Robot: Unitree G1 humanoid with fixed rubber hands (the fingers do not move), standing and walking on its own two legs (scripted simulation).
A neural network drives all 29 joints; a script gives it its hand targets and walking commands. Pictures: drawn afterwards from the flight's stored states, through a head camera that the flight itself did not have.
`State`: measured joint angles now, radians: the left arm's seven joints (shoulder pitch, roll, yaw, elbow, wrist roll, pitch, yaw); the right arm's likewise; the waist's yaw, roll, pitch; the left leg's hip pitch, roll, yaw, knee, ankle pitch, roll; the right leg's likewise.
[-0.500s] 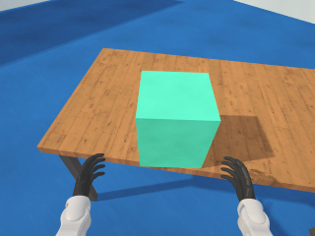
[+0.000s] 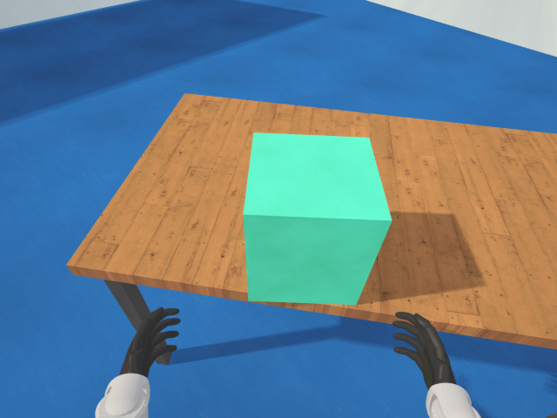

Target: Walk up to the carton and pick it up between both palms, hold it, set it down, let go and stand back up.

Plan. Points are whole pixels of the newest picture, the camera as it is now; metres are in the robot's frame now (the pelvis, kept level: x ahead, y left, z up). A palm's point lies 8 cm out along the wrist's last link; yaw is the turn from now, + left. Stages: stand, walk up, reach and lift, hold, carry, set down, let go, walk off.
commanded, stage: set down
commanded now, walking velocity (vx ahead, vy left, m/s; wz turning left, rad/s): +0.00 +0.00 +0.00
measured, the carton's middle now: (306, 221) +0.44 -0.04 +0.00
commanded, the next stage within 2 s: let go in 0.72 s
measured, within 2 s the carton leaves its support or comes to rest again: neither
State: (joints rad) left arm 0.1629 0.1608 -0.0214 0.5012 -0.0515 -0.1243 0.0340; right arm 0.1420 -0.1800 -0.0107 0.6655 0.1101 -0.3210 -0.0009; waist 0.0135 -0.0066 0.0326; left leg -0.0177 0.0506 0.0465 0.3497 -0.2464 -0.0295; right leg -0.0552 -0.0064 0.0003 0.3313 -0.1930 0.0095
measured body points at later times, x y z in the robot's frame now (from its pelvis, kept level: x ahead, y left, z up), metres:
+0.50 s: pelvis +0.00 +0.00 +0.00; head +0.00 +0.01 +0.45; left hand +0.17 +0.23 -0.07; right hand +0.18 -0.22 -0.07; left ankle -0.03 +0.13 -0.75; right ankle +0.00 -0.13 -0.75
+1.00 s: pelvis -0.01 +0.00 +0.00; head -0.01 +0.00 +0.45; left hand +0.17 +0.23 -0.08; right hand +0.17 -0.23 -0.08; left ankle -0.03 +0.13 -0.75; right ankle +0.00 -0.13 -0.75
